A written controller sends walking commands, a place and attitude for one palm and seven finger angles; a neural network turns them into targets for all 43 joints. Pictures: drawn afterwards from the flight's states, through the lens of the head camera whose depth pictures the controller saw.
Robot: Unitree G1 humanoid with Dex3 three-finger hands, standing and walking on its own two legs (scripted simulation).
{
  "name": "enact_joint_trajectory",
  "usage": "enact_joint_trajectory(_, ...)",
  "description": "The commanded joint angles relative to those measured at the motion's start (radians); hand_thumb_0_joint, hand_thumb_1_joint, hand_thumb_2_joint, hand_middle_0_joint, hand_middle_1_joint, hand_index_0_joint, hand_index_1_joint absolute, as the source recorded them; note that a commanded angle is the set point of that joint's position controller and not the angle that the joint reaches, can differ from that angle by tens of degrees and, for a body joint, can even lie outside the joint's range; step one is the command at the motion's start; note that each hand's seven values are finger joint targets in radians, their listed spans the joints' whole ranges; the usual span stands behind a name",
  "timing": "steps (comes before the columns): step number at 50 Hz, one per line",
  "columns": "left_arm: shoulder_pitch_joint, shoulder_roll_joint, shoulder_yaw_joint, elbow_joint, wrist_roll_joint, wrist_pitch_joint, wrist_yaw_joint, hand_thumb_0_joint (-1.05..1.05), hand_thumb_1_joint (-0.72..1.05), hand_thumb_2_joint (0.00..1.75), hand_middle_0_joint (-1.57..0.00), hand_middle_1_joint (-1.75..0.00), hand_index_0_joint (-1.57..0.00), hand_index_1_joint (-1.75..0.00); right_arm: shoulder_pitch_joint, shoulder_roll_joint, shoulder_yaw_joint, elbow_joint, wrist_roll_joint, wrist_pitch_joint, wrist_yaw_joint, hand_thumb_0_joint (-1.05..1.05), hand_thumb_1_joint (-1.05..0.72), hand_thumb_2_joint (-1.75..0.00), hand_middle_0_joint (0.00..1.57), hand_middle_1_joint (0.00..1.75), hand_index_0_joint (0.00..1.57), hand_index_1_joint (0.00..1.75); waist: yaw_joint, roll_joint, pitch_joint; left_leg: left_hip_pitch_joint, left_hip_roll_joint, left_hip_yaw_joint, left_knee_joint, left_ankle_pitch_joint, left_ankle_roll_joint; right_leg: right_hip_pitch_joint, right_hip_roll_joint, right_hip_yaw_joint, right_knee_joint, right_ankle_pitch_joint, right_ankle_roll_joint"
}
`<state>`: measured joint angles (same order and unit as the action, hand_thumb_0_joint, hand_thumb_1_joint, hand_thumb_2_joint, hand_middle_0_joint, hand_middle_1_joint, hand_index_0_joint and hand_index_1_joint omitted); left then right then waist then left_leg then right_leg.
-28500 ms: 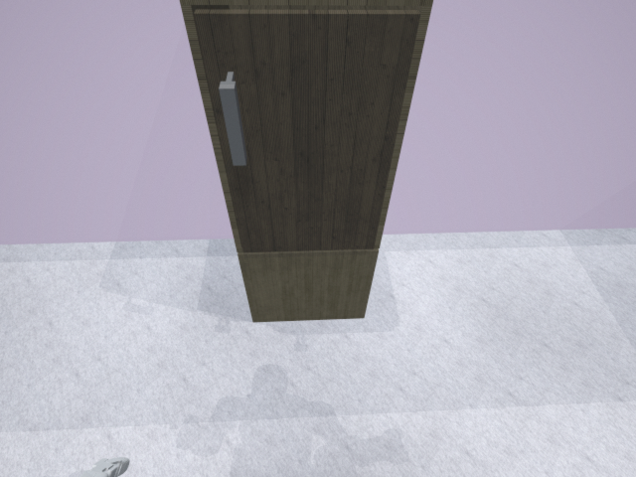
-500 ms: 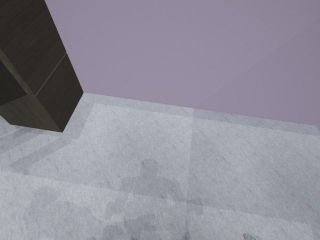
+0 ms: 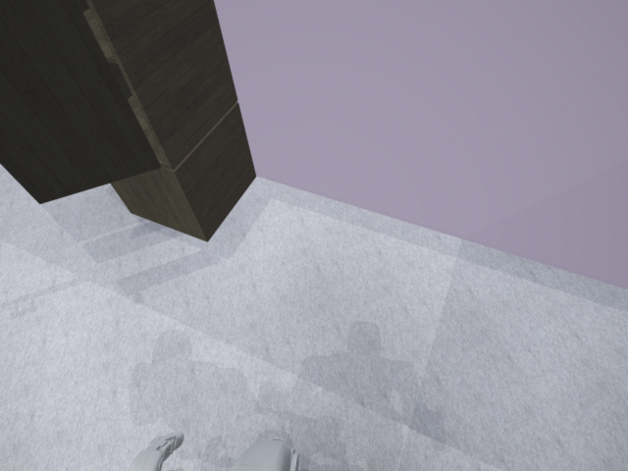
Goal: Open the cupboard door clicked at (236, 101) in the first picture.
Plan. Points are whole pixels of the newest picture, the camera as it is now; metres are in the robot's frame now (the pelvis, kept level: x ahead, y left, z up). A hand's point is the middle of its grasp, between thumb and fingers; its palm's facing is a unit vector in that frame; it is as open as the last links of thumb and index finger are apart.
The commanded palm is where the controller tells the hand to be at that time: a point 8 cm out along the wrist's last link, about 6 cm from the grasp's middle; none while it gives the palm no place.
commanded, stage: turn to face it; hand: left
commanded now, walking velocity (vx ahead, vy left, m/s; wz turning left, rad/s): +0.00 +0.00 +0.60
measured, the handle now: out of the picture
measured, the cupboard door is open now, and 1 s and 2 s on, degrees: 47 47 47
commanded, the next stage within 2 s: take the last steps up to it in 0.66 s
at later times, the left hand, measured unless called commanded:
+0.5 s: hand out of the picture +0.01 +0.25 -0.16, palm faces +0.30 -0.92 -0.24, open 7.4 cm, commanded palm none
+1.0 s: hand out of the picture -0.04 +0.19 -0.16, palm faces +0.48 -0.85 -0.20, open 7.3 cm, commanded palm none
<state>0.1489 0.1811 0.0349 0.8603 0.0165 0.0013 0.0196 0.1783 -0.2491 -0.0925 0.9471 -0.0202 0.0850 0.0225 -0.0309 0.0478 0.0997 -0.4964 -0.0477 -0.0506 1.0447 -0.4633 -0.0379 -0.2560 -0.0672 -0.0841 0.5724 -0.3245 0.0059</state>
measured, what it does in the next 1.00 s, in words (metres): steps on the spot, turning left: left foot, then right foot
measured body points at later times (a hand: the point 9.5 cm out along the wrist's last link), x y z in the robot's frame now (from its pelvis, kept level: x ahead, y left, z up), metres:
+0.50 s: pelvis +0.01 +0.03 +0.01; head +0.04 +0.06 +0.45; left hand +0.00 +0.30 -0.15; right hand +0.17 -0.18 -0.12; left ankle +0.01 +0.12 -0.73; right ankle +0.03 -0.13 -0.66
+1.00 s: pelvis +0.02 +0.02 +0.01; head +0.05 +0.03 +0.46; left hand -0.07 +0.24 -0.14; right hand +0.16 -0.19 -0.14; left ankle -0.04 +0.13 -0.68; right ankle +0.04 -0.11 -0.73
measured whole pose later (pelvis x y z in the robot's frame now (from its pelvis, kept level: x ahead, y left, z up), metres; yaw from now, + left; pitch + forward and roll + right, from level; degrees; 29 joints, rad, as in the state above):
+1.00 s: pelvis +0.02 +0.02 +0.01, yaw +25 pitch +0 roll +1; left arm 0.29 0.17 0.05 1.01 0.03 -0.04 0.01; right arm 0.21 -0.21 -0.07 1.04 -0.02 0.07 0.03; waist 0.02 -0.02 0.06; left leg -0.41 0.03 0.04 0.88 -0.40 -0.04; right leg -0.14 -0.12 -0.17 0.43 -0.28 0.03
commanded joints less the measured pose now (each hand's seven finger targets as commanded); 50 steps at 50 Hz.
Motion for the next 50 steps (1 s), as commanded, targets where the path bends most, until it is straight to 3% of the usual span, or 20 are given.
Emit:
enact_joint_trajectory(1,0.027,0.171,0.048,-0.061,0.005,-0.017,0.02,0.0,0.9,0.9,-0.2,-0.3,-0.2,-0.3,-0.043,-0.052,-0.008,-0.082,0.006,-0.027,0.007,0.0,-0.9,-0.9,0.2,0.3,0.2,0.3,0.018,-0.269,-0.113,-0.085,0.073,0.053,0.107,0.038,-0.033,0.162,-0.251,0.068,-0.205,0.538,-0.104)
enact_joint_trajectory(3,0.079,0.187,0.054,-0.041,0.006,-0.018,0.018,0.0,0.9,0.9,-0.2,-0.3,-0.2,-0.3,-0.086,-0.036,0.001,-0.088,0.007,-0.028,0.009,0.0,-0.9,-0.9,0.2,0.3,0.2,0.3,0.043,-0.231,-0.118,-0.058,0.068,0.094,-0.026,0.024,-0.037,0.209,-0.259,0.03,-0.18,0.619,-0.102)
enact_joint_trajectory(7,0.14,0.228,0.072,-0.008,0.014,-0.014,0.015,0.0,0.9,0.9,-0.2,-0.3,-0.2,-0.3,-0.132,-0.017,0.016,-0.102,0.012,-0.04,0.012,0.0,-0.9,-0.9,0.2,0.3,0.2,0.3,0.078,-0.254,-0.121,0.033,0.052,0.154,-0.262,0.002,-0.017,0.234,-0.294,0.005,-0.121,0.701,-0.106)
enact_joint_trajectory(9,0.136,0.24,0.076,-0.003,0.012,-0.012,0.01,0.0,0.9,0.9,-0.2,-0.3,-0.2,-0.3,-0.105,-0.028,0.015,-0.098,0.011,-0.046,0.008,0.0,-0.9,-0.9,0.2,0.3,0.2,0.3,0.062,-0.257,-0.128,0.12,0.036,0.176,-0.379,0.062,-0.004,0.198,-0.293,-0.012,-0.076,0.685,-0.086)
enact_joint_trajectory(11,0.105,0.237,0.078,-0.005,0.0,-0.009,0.003,0.0,0.9,0.9,-0.2,-0.3,-0.2,-0.3,-0.005,-0.071,0.004,-0.077,0.005,-0.056,0.005,0.0,-0.9,-0.9,0.2,0.3,0.2,0.3,-0.004,-0.196,-0.173,0.33,0.047,0.162,-0.586,0.26,0.021,0.086,-0.27,-0.074,0.078,0.572,-0.021)
enact_joint_trajectory(12,0.11,0.19,0.072,-0.031,-0.007,-0.004,-0.004,0.0,0.9,0.9,-0.2,-0.3,-0.2,-0.3,0.056,-0.171,-0.018,-0.07,-0.005,-0.067,-0.001,0.0,-0.9,-0.9,0.2,0.3,0.2,0.3,-0.035,0.052,-0.241,0.526,0.243,-0.084,-0.624,0.533,0.107,-0.125,-0.174,-0.122,0.279,0.262,0.045)
enact_joint_trajectory(13,0.061,0.125,0.043,-0.074,-0.009,0.002,-0.006,0.0,0.9,0.9,-0.2,-0.3,-0.2,-0.3,0.134,-0.265,-0.041,-0.058,-0.005,-0.065,-0.011,0.0,-0.9,-0.9,0.2,0.3,0.2,0.3,-0.077,0.286,-0.255,0.584,0.478,-0.361,-0.656,0.936,0.269,-0.324,-0.063,-0.074,0.494,-0.363,0.085)
enact_joint_trajectory(14,-0.001,0.148,0.044,-0.077,0.003,0.019,0.007,0.0,0.9,0.9,-0.2,-0.3,-0.2,-0.3,0.168,-0.249,-0.034,-0.034,-0.001,-0.064,-0.021,0.0,-0.9,-0.9,0.2,0.3,0.2,0.3,-0.088,0.169,-0.271,0.533,0.475,-0.328,-0.652,0.831,0.292,-0.323,-0.063,0.043,0.579,-0.356,0.064)
enact_joint_trajectory(17,0.009,0.13,0.05,-0.02,0.001,0.027,-0.003,0.0,0.9,0.9,-0.2,-0.3,-0.2,-0.3,0.011,-0.171,-0.011,-0.074,-0.007,-0.07,-0.042,0.0,-0.9,-0.9,0.2,0.3,0.2,0.3,-0.011,0.116,-0.14,0.325,0.351,-0.206,-0.707,0.554,0.231,-0.305,-0.065,0.089,0.606,-0.161,0.065)
enact_joint_trajectory(19,0.056,0.123,0.051,0.011,0.004,0.032,-0.011,0.0,0.9,0.9,-0.2,-0.3,-0.2,-0.3,-0.015,-0.146,0.004,-0.076,-0.005,-0.078,-0.042,0.0,-0.9,-0.9,0.2,0.3,0.2,0.3,0.02,0.082,-0.121,0.31,0.298,-0.14,-0.726,0.537,0.199,-0.275,-0.047,0.074,0.565,-0.09,0.064)
enact_joint_trajectory(24,0.059,0.107,0.043,0.018,0.002,0.031,-0.01,0.0,0.9,0.9,-0.2,-0.3,-0.2,-0.3,0.02,-0.136,0.006,-0.058,-0.005,-0.078,-0.04,0.0,-0.9,-0.9,0.2,0.3,0.2,0.3,0.013,0.067,-0.141,0.335,0.291,-0.143,-0.731,0.523,0.21,-0.225,-0.018,0.057,0.412,-0.083,0.067)
enact_joint_trajectory(29,0.062,0.089,0.037,0.019,-0.002,0.024,-0.006,0.0,0.9,0.9,-0.2,-0.3,-0.2,-0.3,0.007,-0.133,0.002,-0.045,-0.009,-0.066,-0.038,0.0,-0.9,-0.9,0.2,0.3,0.2,0.3,0.017,0.101,-0.114,0.247,0.277,-0.196,-0.718,0.431,0.205,-0.076,0.031,0.029,0.18,-0.096,0.05)
enact_joint_trajectory(32,0.143,0.102,0.04,0.05,-0.005,0.006,0.001,0.0,0.9,0.9,-0.2,-0.3,-0.2,-0.3,-0.011,-0.107,0.005,-0.039,0.002,-0.066,-0.036,0.0,-0.9,-0.9,0.2,0.3,0.2,0.3,0.06,0.074,-0.148,0.181,0.221,-0.175,-0.633,0.4,0.152,0.117,0.029,0.027,-0.1,0.086,0.041)
enact_joint_trajectory(33,0.164,0.143,0.047,0.056,0.0,-0.006,0.008,0.0,0.9,0.9,-0.2,-0.3,-0.2,-0.3,-0.005,-0.07,0.009,-0.04,0.01,-0.068,-0.031,0.0,-0.9,-0.9,0.2,0.3,0.2,0.3,0.068,-0.044,-0.149,0.096,0.157,-0.12,-0.545,0.299,0.102,0.21,-0.062,0.123,-0.213,0.109,0.017)
enact_joint_trajectory(34,0.165,0.208,0.058,0.061,0.01,-0.014,0.013,0.0,0.9,0.9,-0.2,-0.3,-0.2,-0.3,0.012,-0.016,0.018,-0.049,0.016,-0.068,-0.025,0.0,-0.9,-0.9,0.2,0.3,0.2,0.3,0.059,-0.271,-0.139,-0.008,0.02,0.022,-0.384,0.092,0.033,0.242,-0.262,0.329,-0.283,0.166,-0.072)
enact_joint_trajectory(35,0.159,0.244,0.06,0.045,0.012,-0.012,0.011,0.0,0.9,0.9,-0.2,-0.3,-0.2,-0.3,-0.011,-0.028,0.014,-0.068,0.011,-0.059,-0.02,0.0,-0.9,-0.9,0.2,0.3,0.2,0.3,0.072,-0.273,-0.112,0.016,0.0,0.037,-0.189,-0.106,0.021,0.124,-0.392,0.374,-0.318,0.224,-0.164)
enact_joint_trajectory(36,0.13,0.209,0.054,0.047,0.008,-0.019,0.017,0.0,0.9,0.9,-0.2,-0.3,-0.2,-0.3,-0.027,-0.039,0.005,-0.051,0.004,-0.043,-0.025,0.0,-0.9,-0.9,0.2,0.3,0.2,0.3,0.061,-0.33,-0.09,-0.008,0.029,-0.001,-0.056,-0.116,0.022,0.074,-0.358,0.365,-0.308,0.297,-0.18)
enact_joint_trajectory(39,0.096,0.152,0.039,0.051,0.002,-0.027,0.012,0.0,0.9,0.9,-0.2,-0.3,-0.2,-0.3,0.011,-0.022,0.008,0.002,0.005,-0.036,-0.018,0.0,-0.9,-0.9,0.2,0.3,0.2,0.3,0.031,-0.234,-0.073,-0.043,0.049,0.019,0.085,0.028,0.0,0.127,-0.248,0.183,-0.26,0.435,-0.137)
enact_joint_trajectory(45,0.216,0.155,0.058,0.11,0.011,-0.047,0.004,0.0,0.9,0.9,-0.2,-0.3,-0.2,-0.3,-0.069,0.001,0.014,-0.005,-0.001,-0.052,0.003,0.0,-0.9,-0.9,0.2,0.3,0.2,0.3,0.097,-0.195,-0.052,-0.097,0.089,0.073,-0.079,0.064,-0.014,0.234,-0.302,0.18,-0.34,0.151,-0.127)
enact_joint_trajectory(50,0.237,0.189,0.074,0.147,0.021,-0.049,-0.006,0.0,0.9,0.9,-0.2,-0.3,-0.2,-0.3,-0.127,0.01,0.023,-0.034,0.003,-0.069,0.019,0.0,-0.9,-0.9,0.2,0.3,0.2,0.3,0.111,-0.229,-0.026,-0.004,0.096,0.121,-0.309,0.034,0.0,0.187,-0.339,0.145,-0.342,0.041,-0.13)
